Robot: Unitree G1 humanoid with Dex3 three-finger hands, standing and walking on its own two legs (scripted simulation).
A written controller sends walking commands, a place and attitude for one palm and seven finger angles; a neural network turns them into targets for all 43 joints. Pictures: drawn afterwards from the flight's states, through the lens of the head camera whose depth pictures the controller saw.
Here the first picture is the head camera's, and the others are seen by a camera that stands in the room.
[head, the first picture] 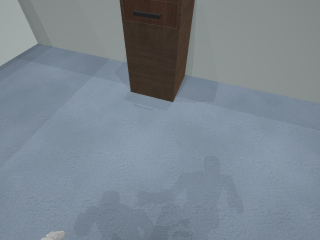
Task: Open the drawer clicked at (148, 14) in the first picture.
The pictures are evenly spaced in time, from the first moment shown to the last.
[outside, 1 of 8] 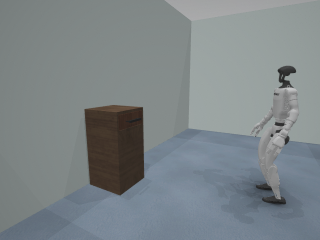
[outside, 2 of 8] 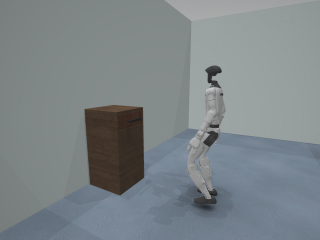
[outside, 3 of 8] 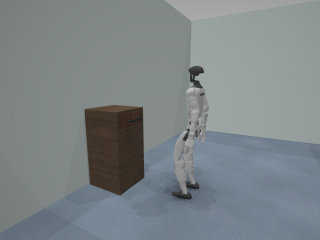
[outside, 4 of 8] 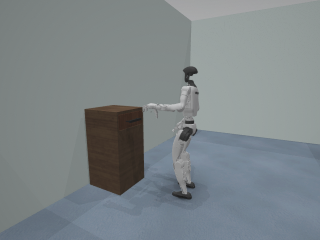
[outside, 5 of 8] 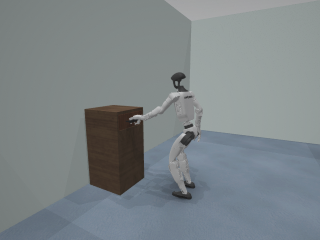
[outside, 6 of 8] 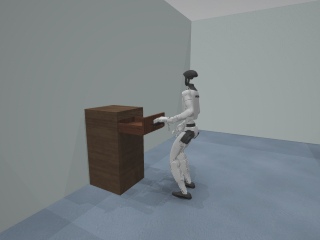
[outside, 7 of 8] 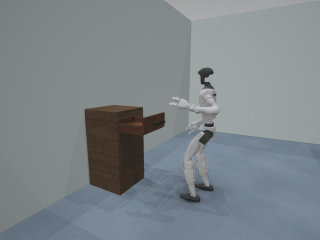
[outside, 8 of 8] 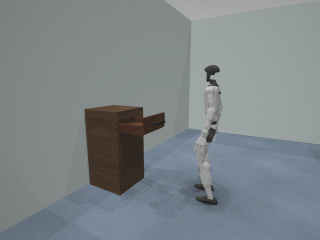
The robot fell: no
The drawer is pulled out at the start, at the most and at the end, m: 0.00 0.30 0.29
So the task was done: yes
